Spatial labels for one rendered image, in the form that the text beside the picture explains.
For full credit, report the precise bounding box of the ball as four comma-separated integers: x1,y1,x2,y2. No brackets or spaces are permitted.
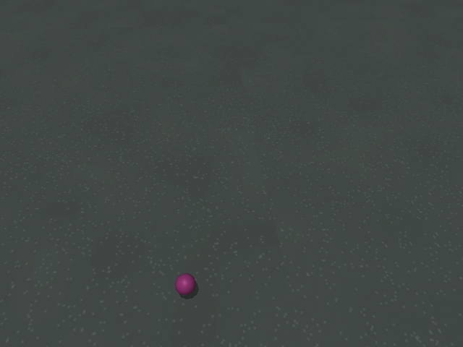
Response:
175,273,195,295

